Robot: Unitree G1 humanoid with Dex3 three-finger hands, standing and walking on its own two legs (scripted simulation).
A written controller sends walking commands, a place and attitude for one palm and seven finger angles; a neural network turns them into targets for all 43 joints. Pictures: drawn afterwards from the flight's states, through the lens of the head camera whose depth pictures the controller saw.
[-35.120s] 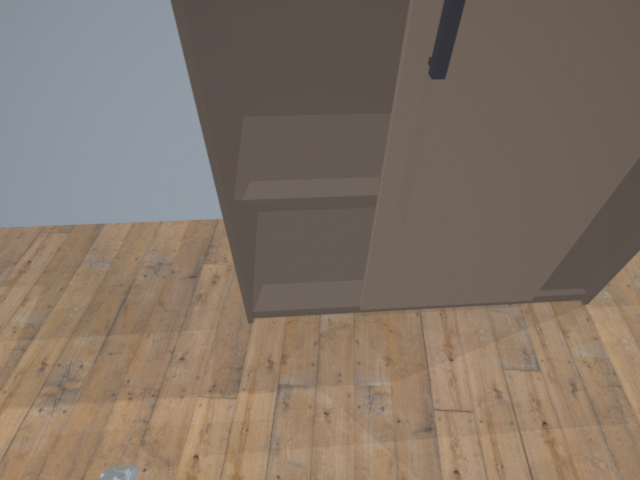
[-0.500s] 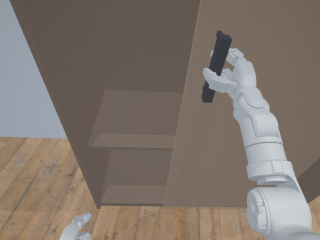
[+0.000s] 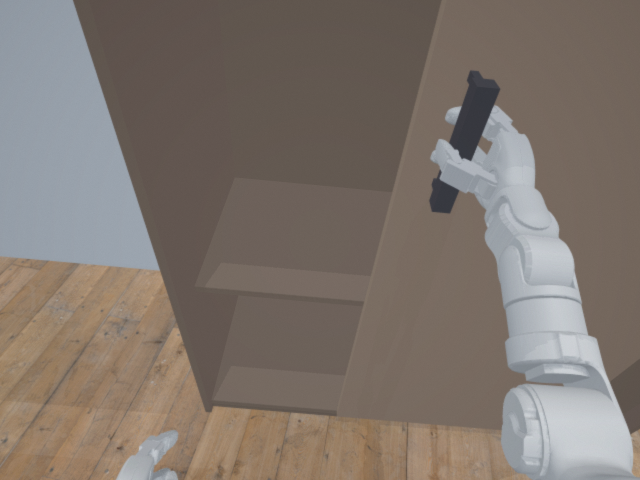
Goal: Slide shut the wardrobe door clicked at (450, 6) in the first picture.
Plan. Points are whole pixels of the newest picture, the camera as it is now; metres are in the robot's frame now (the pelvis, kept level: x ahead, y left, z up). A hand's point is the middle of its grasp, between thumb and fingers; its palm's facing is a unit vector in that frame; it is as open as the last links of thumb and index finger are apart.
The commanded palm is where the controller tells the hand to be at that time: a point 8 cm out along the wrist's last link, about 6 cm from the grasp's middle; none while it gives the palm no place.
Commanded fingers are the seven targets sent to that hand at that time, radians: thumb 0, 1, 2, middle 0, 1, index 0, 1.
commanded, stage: grip the handle and tug to test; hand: right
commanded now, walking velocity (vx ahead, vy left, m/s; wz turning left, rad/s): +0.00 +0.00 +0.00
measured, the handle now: (456, 144) +0.48 -0.10 +0.23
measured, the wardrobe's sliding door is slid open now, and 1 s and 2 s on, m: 0.39 0.38 0.34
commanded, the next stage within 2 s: tug the door sideways, standing still in 0.14 s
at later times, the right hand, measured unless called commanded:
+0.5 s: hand (446, 164) +0.42 -0.08 +0.24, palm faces +0.00 +1.00 -0.03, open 6.1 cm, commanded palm +0.41 -0.11 +0.23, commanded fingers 0.00 -0.90 -0.90 0.45 1.40 0.45 1.40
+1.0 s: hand (435, 166) +0.42 -0.07 +0.23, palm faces +0.01 +1.00 -0.08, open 6.2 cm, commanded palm +0.40 -0.07 +0.23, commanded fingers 0.00 -0.90 -0.90 0.45 1.40 0.45 1.40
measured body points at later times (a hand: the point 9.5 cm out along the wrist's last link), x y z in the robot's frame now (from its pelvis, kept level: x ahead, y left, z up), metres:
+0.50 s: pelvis +0.03 +0.00 +0.00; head +0.01 +0.03 +0.45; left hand +0.22 +0.23 -0.10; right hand +0.42 -0.14 +0.24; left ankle -0.04 +0.09 -0.74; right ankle +0.00 -0.11 -0.74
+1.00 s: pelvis +0.00 -0.01 -0.01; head -0.01 +0.01 +0.44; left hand +0.15 +0.20 -0.13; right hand +0.42 -0.12 +0.24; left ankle -0.04 +0.09 -0.74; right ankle +0.00 -0.11 -0.74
